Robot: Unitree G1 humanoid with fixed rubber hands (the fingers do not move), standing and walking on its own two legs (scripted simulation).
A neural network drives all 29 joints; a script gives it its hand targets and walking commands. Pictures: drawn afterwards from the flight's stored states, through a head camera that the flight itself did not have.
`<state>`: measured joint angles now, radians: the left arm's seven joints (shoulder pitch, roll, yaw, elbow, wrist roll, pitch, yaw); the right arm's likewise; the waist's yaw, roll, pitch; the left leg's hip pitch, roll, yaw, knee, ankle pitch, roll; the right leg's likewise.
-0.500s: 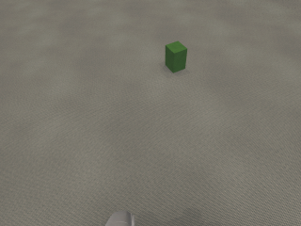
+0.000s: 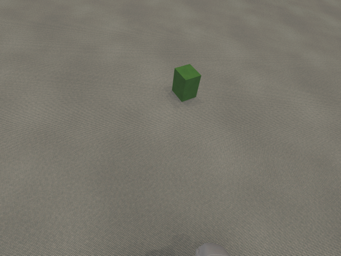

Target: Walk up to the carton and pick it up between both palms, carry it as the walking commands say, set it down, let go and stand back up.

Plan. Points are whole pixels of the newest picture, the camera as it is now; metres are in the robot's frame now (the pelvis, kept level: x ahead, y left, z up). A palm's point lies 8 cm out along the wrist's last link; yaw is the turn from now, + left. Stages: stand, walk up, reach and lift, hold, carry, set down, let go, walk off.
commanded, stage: walk up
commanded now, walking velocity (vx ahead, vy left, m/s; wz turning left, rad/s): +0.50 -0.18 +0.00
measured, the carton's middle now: (185, 83) +1.48 -0.17 -0.66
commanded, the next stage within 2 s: none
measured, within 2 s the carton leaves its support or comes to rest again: neither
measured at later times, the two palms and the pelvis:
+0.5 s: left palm (113, 200) +0.27 +0.16 -0.12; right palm (285, 212) +0.26 -0.35 -0.15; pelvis +0.24 -0.10 -0.01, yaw +1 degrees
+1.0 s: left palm (106, 147) +0.47 +0.23 -0.16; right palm (246, 132) +0.54 -0.28 -0.12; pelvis +0.48 -0.02 -0.01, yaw +0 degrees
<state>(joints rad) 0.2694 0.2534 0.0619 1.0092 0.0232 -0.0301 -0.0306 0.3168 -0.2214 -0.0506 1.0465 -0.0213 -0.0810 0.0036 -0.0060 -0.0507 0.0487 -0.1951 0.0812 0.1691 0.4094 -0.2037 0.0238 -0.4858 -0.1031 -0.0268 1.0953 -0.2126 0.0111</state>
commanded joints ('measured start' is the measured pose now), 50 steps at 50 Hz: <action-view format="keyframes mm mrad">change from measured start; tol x32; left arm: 1 24 -9 -2 -37 3 22 -20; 12 -274 4 -4 -130 3 12 -52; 18 248 298 67 16 22 -44 16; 50 153 -11 -7 22 4 4 4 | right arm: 1 85 -115 -19 -27 0 -18 -2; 37 -350 -25 -1 -174 13 63 60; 44 228 -341 -73 -12 -22 14 -4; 50 -15 -86 -13 -39 6 -10 3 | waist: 1 6 201 18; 14 -48 257 63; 18 149 -336 -303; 50 27 216 -37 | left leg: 1 48 237 -182 -210 241 51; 14 142 239 -59 -187 215 45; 20 -511 59 -190 897 -209 -5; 42 105 -31 30 84 10 -40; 44 497 461 -742 -182 -159 71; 50 42 234 -258 -175 226 24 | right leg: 1 -89 -37 6 -66 89 21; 13 11 2 -69 -545 74 20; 16 520 33 -108 -613 2 -16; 18 750 -390 570 -872 -294 -158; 24 333 -224 159 -860 208 -84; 35 395 -196 20 -1018 63 -98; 42 340 -97 -98 -540 298 -70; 45 -155 38 97 172 -328 -20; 50 -43 -45 54 55 5 -4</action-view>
